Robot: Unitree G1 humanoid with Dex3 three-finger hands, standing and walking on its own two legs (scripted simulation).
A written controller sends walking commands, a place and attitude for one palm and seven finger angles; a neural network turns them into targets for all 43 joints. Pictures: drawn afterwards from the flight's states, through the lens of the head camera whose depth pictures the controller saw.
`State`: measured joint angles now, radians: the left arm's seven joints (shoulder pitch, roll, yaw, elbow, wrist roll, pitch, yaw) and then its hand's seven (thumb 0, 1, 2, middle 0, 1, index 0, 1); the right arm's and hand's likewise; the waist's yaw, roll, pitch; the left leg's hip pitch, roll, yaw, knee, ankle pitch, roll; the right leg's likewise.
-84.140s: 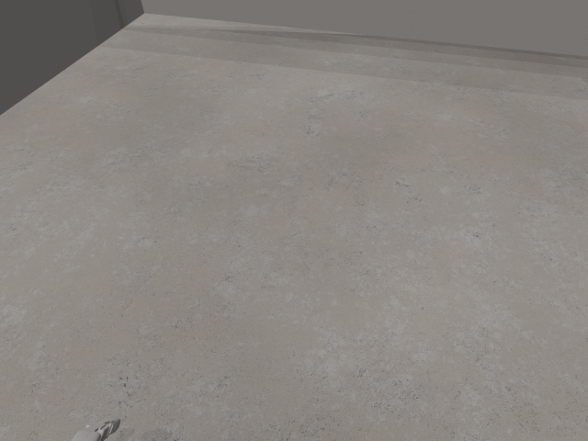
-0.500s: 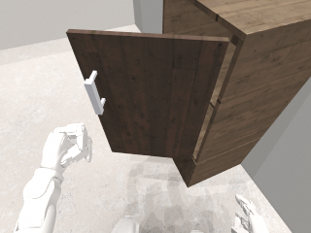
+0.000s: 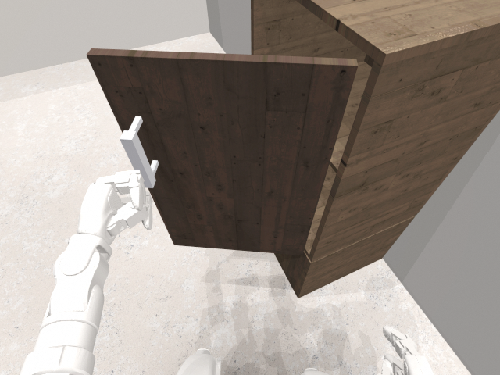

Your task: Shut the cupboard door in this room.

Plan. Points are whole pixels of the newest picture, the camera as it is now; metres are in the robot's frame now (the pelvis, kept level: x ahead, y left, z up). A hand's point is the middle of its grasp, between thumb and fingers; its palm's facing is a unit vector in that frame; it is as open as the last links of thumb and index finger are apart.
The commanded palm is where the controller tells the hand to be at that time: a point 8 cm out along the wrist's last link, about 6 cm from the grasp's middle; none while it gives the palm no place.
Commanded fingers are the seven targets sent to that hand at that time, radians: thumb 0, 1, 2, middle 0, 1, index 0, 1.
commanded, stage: bring the fist close to the handle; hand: left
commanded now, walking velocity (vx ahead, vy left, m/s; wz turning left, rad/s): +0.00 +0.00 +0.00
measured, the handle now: (143, 153) +0.47 +0.21 +0.08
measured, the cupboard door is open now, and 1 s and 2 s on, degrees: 61 58 41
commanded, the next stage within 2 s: push the door shut along its arc in 0.42 s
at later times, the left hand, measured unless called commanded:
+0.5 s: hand (140, 206) +0.35 +0.19 +0.08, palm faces -0.05 -1.00 -0.02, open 3.1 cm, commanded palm +0.33 +0.23 +0.08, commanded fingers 0.00 0.90 0.90 -1.30 -1.50 -1.30 -1.50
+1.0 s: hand (154, 174) +0.41 +0.18 +0.09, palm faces -0.16 -0.99 -0.02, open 3.1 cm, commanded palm +0.40 +0.22 +0.08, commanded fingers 0.00 0.90 0.90 -1.30 -1.50 -1.30 -1.50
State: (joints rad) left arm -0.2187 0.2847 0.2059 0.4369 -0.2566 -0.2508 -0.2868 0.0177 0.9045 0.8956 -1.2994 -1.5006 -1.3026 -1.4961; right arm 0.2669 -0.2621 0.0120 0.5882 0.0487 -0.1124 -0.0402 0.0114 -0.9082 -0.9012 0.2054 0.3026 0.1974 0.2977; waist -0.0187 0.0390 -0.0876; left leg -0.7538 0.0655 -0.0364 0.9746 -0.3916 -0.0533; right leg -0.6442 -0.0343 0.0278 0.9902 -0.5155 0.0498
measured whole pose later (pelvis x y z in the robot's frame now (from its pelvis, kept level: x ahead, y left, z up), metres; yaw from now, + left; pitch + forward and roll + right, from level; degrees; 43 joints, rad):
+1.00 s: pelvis -0.01 +0.01 -0.01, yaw +0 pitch +12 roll -1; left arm -0.61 0.37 0.25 0.85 -0.23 -0.31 -0.39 0.02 0.90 0.90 -1.34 -1.50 -1.30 -1.50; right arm 0.30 -0.27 0.02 0.63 0.05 -0.05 -0.04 0.01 -0.91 -0.90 0.21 0.30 0.20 0.30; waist -0.06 0.04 -0.09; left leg -0.86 0.07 -0.04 1.04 -0.39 -0.04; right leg -0.75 -0.03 0.03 1.04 -0.51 0.06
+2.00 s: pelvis -0.02 +0.01 -0.05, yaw -3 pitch +23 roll -3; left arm -1.14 0.55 0.32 1.23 -0.08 -0.23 -0.48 0.01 0.86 0.90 -1.30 -1.50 -1.30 -1.50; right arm 0.34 -0.28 0.03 0.66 0.01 -0.07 -0.02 0.01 -0.91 -0.90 0.21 0.30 0.20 0.30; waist -0.22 0.06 -0.10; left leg -1.17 0.10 -0.05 1.21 -0.44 -0.04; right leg -1.05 0.01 0.05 1.18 -0.53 0.07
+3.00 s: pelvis +0.00 +0.01 -0.03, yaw -3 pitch +22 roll -2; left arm -1.05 0.34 0.37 1.16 0.01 -0.27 0.02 0.02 0.90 0.90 -1.30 -1.50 -1.30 -1.50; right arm 0.46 -0.23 0.00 0.67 -0.05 -0.05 0.06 0.01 -0.91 -0.90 0.21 0.30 0.20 0.30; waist -0.21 0.08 -0.13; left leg -1.07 0.10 -0.04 1.10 -0.41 -0.05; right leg -0.96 0.01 0.05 1.08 -0.51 0.06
